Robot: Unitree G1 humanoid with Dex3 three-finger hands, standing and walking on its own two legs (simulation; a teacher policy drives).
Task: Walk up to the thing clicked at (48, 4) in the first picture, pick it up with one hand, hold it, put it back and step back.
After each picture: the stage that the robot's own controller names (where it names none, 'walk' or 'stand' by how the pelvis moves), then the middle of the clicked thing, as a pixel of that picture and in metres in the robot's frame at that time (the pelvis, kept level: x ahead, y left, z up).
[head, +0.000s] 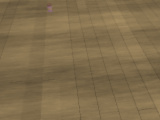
stand; (49, 7) +2.24 +0.51 -0.72
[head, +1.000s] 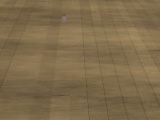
walk; (64, 17) +2.12 +0.24 -0.70
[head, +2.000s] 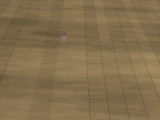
walk; (63, 36) +1.47 +0.17 -0.72
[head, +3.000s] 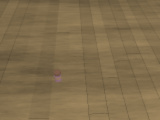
walk; (57, 75) +0.92 +0.21 -0.72
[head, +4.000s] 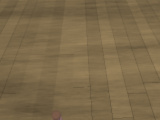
walk; (57, 117) +0.52 +0.24 -0.69
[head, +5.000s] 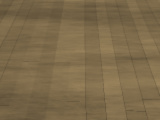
stand; out of the picture +0.36 +0.26 -0.70
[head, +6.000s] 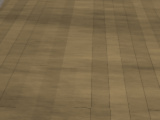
stand; out of the picture +0.36 +0.24 -0.72
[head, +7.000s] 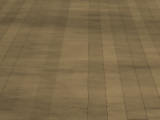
stand; out of the picture +0.37 +0.26 -0.72
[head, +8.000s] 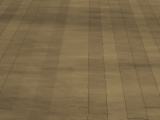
stand; out of the picture +0.35 +0.26 -0.72
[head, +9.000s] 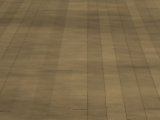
stand; out of the picture +0.35 +0.26 -0.73
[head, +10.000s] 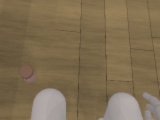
go down; (27, 73) +0.41 +0.28 -0.39
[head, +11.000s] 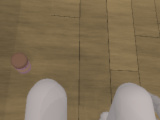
go down; (21, 63) +0.42 +0.29 -0.30
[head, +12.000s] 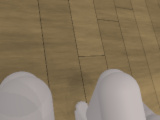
close in; out of the picture +0.40 +0.31 -0.22
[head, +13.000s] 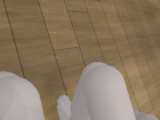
close in; out of the picture +0.39 +0.33 -0.21
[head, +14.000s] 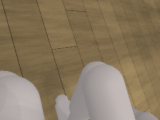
close; out of the picture +0.39 +0.33 -0.21
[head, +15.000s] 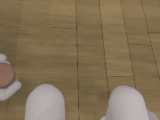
lift; (5, 79) +0.32 +0.27 -0.06
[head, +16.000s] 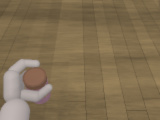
hold; (38, 86) +0.33 +0.16 +0.06
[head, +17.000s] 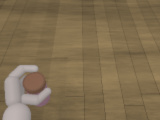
hold; (37, 90) +0.33 +0.17 +0.02
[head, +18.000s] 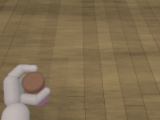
hold; (36, 89) +0.33 +0.17 +0.02
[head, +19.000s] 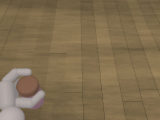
crouch; (31, 93) +0.33 +0.19 +0.00
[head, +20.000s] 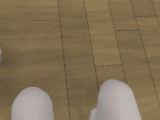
lower; out of the picture +0.44 +0.28 -0.08
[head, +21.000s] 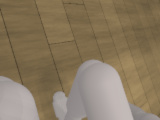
lower; out of the picture +0.41 +0.34 -0.21
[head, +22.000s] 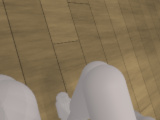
lower; out of the picture +0.40 +0.34 -0.21
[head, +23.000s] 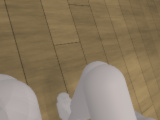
lower; out of the picture +0.40 +0.33 -0.21
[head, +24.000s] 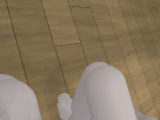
lower; out of the picture +0.39 +0.33 -0.21
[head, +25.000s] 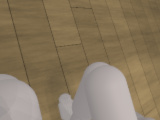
open; out of the picture +0.39 +0.33 -0.22
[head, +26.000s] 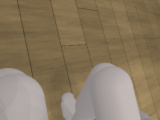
rise; out of the picture +0.38 +0.33 -0.22
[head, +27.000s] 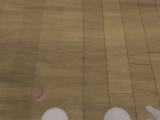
walk; (38, 94) +0.41 +0.26 -0.50
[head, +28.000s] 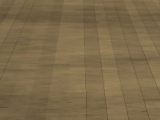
stand; out of the picture +0.37 +0.26 -0.66
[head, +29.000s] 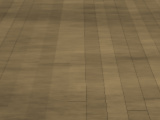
stand; out of the picture +0.36 +0.26 -0.66
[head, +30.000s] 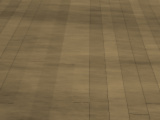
stand; out of the picture +0.37 +0.24 -0.70
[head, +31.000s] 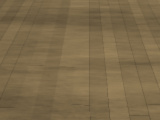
stand; out of the picture +0.36 +0.26 -0.72
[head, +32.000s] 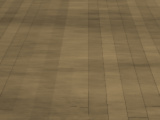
stand; out of the picture +0.35 +0.26 -0.73
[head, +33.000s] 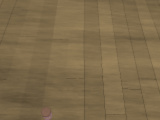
walk; (46, 113) +0.40 +0.22 -0.70
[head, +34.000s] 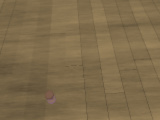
walk; (50, 97) +0.56 +0.28 -0.69
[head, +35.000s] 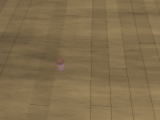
walk; (60, 64) +0.87 +0.23 -0.69
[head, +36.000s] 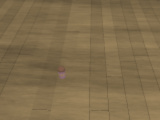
stand; (61, 72) +0.97 +0.24 -0.71
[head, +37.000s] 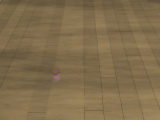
stand; (56, 74) +0.99 +0.27 -0.73
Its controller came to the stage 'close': yes
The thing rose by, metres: 0.73
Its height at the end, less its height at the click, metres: +0.00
